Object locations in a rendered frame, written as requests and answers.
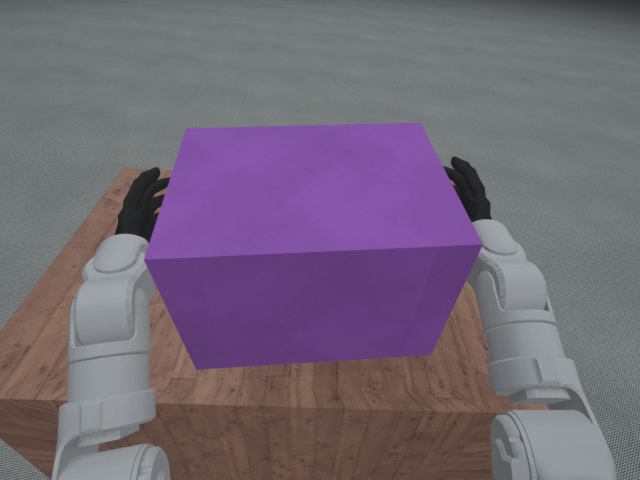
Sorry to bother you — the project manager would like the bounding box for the robot right forearm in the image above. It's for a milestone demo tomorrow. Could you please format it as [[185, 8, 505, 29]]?
[[466, 219, 617, 480]]

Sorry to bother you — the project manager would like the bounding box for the carton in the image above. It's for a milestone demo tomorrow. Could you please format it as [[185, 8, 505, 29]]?
[[144, 123, 483, 370]]

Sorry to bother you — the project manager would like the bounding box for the right robot hand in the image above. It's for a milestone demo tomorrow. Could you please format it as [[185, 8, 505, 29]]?
[[443, 156, 492, 222]]

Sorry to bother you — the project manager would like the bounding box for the robot left forearm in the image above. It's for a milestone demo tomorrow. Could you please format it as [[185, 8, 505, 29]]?
[[51, 234, 156, 480]]

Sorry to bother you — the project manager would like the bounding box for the left robot upper arm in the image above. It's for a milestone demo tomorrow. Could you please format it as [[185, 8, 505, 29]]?
[[58, 443, 170, 480]]

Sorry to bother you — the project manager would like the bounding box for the left robot hand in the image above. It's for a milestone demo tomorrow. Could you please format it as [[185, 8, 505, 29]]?
[[115, 167, 170, 243]]

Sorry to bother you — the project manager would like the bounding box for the right robot upper arm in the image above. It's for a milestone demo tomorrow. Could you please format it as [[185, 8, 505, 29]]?
[[490, 410, 614, 480]]

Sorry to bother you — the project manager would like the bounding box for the pedestal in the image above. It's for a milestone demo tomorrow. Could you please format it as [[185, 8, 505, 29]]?
[[0, 168, 549, 480]]

